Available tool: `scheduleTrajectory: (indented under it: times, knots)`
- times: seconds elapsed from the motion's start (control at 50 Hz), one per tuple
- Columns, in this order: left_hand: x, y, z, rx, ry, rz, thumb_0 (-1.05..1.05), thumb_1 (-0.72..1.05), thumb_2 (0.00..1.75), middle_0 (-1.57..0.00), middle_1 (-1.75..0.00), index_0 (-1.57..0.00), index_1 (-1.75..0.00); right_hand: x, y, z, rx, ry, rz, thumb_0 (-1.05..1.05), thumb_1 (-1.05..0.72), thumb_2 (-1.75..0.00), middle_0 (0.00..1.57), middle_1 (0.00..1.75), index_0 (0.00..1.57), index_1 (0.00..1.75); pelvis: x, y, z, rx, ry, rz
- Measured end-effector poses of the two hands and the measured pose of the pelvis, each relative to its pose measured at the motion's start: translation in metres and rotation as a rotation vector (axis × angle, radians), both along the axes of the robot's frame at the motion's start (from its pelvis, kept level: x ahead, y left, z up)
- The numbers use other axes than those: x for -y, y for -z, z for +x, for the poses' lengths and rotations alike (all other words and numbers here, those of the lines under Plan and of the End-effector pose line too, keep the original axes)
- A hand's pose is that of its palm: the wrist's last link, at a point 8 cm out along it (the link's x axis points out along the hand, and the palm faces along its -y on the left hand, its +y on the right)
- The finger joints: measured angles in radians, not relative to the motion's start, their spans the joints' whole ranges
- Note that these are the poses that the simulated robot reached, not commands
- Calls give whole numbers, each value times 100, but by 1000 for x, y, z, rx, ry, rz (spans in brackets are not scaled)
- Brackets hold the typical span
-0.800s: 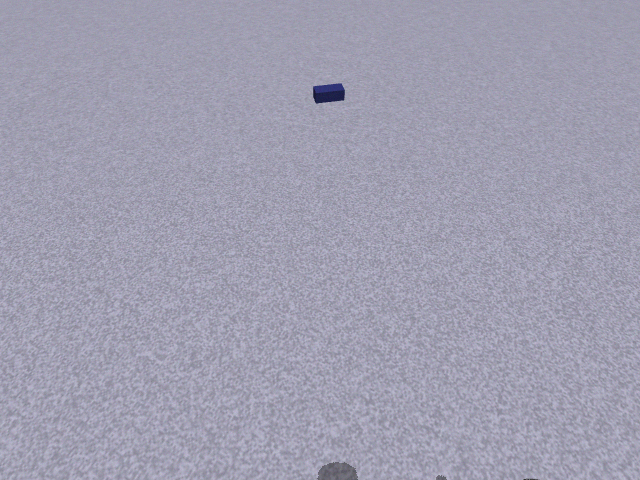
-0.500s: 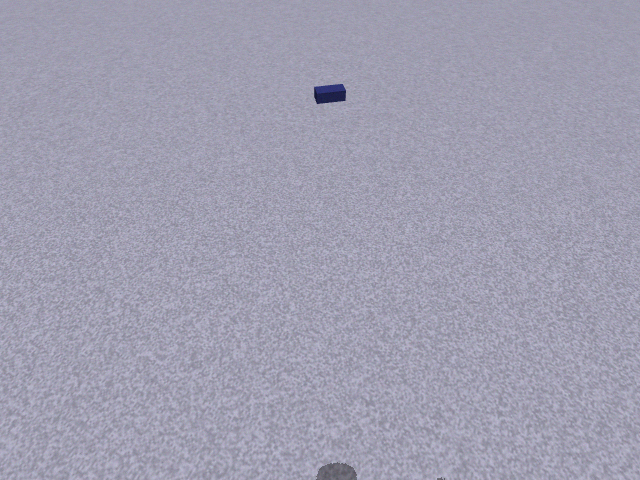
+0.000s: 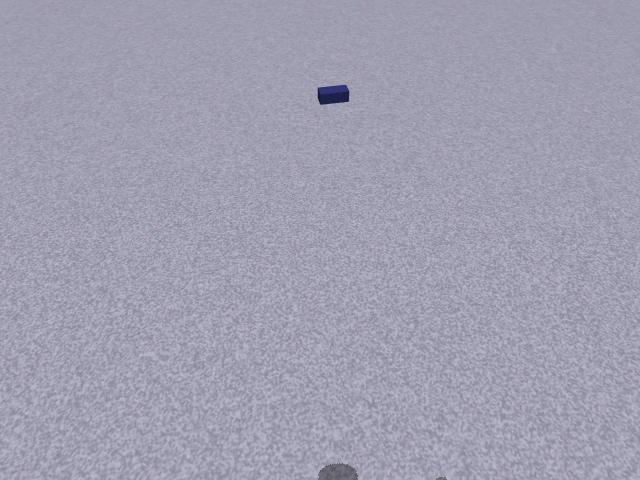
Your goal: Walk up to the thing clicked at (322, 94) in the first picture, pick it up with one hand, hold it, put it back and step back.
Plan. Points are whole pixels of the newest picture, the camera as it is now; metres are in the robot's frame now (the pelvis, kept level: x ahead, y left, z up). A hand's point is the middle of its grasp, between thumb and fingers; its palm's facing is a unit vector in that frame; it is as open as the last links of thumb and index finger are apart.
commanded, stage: stand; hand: left
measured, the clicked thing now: (333, 94) +2.16 -0.10 -0.75
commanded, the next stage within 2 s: walk up in 0.32 s
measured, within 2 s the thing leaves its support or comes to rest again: neither
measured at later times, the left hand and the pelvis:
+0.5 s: hand out of the picture +0.12 +0.26 -0.14, palm faces -0.01 -0.94 -0.35, open 7.4 cm; pelvis +0.02 -0.02 +0.00, yaw +0 degrees
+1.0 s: hand (225, 421) +0.22 +0.15 -0.16, palm faces +0.14 -0.93 -0.33, open 7.4 cm; pelvis +0.23 -0.13 -0.01, yaw +5 degrees
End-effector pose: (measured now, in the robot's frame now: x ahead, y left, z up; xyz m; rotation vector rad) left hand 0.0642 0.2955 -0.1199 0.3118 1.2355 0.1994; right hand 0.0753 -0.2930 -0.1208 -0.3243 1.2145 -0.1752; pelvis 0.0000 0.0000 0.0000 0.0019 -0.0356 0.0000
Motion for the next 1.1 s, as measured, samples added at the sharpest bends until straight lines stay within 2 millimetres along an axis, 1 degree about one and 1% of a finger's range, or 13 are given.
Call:
scheduleTrajectory:
  times: [0.32,0.38,0.44,0.5,0.56,0.62,0.68,0.7,0.74,0.84,0.94,1.02,1.1]
  knots:
    - [-1,0,0,-4,1,1,1,90,90,-20,-30,-20,-30,1,0,-3,-9,1,-4,1,-91,-89,20,30,20,30,0,0,1,-1,1,0]
    - [-6,-1,5,25,-4,-18,1,90,90,-20,-30,-20,-30,6,-3,-3,28,4,6,1,-91,-89,20,30,20,30,2,3,5,-13,-4,6]
    - [-12,-6,20,52,6,-6,1,90,90,-20,-30,-20,-30,24,-7,-9,54,18,-12,1,-90,-89,20,30,20,31,10,5,12,-23,-4,14]
    - [-13,-16,47,97,23,11,1,90,90,-20,-30,-20,-30,49,-14,-18,31,38,-47,1,-90,-89,20,30,20,31,23,4,23,-22,-9,24]
    - [-6,-27,79,141,48,29,1,91,90,-20,-30,-20,-30,80,-17,-21,-5,53,-77,1,-90,-89,20,30,20,31,41,5,40,-14,-13,20]
    - [10,-35,113,180,62,52,1,91,90,-20,-30,-20,-30,114,-13,-10,-27,64,-96,1,-90,-89,20,30,20,31,63,10,63,-6,-12,23]
    - [31,-34,144,232,59,85,1,91,90,-20,-30,-20,-30,151,2,16,-40,56,-115,1,-90,-89,20,30,20,31,90,25,91,-2,-18,18]
    - [38,-32,150,257,51,97,1,91,90,-20,-30,-20,-30,161,8,29,-46,42,-124,1,-90,-89,20,30,20,31,98,30,98,3,-28,5]
    - [55,-29,152,280,23,96,1,91,90,-20,-30,-20,-30,170,13,61,-41,21,-123,1,-91,-89,20,30,20,30,108,32,112,9,-46,-6]
    - [89,-24,137,184,-52,38,1,90,90,-20,-30,-20,-30,165,-3,160,86,-72,-52,1,-91,-89,20,30,19,30,122,14,151,21,-67,-16]
    - [102,-11,134,79,-121,3,1,90,90,-20,-30,-20,-30,155,-23,243,155,-154,-20,1,-91,-89,20,30,20,30,133,7,197,10,-77,-21]
    - [101,4,151,31,-161,-13,1,90,90,-21,-30,-20,-30,150,-32,303,151,-201,-45,1,-91,-89,20,30,20,30,134,11,242,0,-92,-34]
    - [92,24,185,-6,-185,-26,1,90,90,-20,-30,-20,-30,143,-31,368,167,-234,-85,1,-91,-89,20,30,20,30,125,24,295,-6,-111,-37]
